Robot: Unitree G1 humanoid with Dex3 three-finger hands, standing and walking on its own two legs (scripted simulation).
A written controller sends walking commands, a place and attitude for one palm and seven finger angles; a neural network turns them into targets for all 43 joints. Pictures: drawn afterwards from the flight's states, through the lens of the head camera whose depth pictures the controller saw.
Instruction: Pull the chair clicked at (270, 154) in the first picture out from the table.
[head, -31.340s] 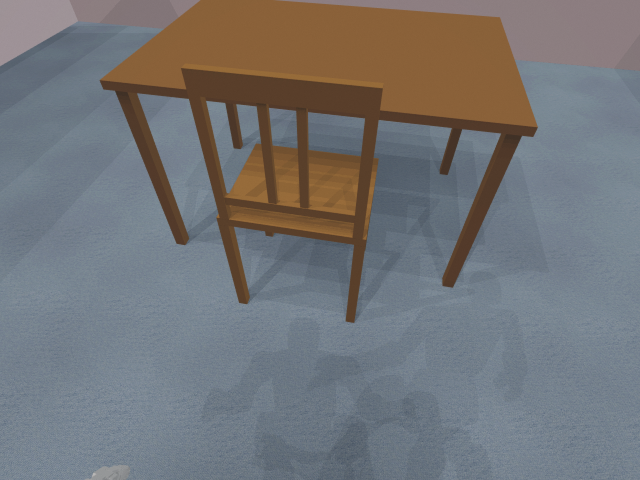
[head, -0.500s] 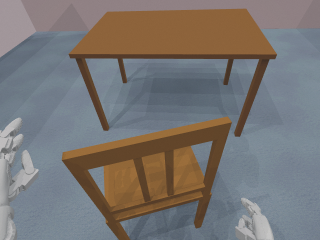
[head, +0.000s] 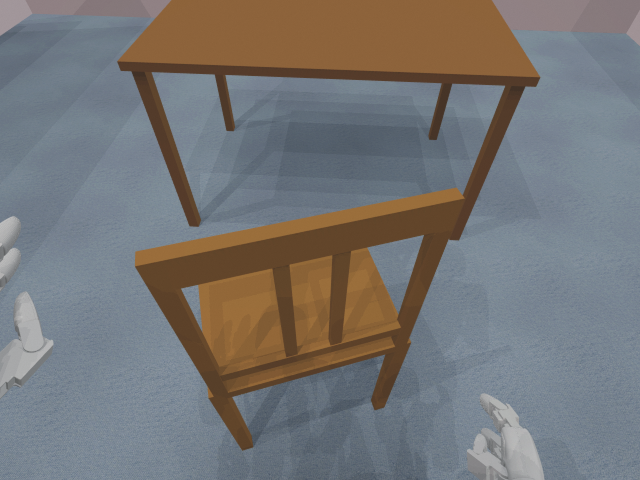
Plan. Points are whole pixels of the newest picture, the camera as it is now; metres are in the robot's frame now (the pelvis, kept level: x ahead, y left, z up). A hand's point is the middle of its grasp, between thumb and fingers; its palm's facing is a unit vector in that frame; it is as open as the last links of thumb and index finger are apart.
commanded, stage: step back with the hand held close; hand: left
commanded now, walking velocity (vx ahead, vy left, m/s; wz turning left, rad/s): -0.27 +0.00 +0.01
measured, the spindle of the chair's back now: (286, 314) +0.38 +0.09 -0.09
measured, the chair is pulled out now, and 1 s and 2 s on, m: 0.55 0.55 0.55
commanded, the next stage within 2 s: stop stepping back and stand still in 0.74 s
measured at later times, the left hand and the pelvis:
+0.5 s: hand (4, 408) +0.14 +0.26 +0.16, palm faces +0.38 -0.78 -0.50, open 7.4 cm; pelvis -0.07 +0.01 -0.01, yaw +0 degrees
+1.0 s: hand out of the picture +0.04 +0.25 +0.18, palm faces +0.32 -0.82 -0.47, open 7.4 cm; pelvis -0.16 +0.01 +0.00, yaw -2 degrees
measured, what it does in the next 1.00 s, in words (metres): walks backwards: right foot, then left foot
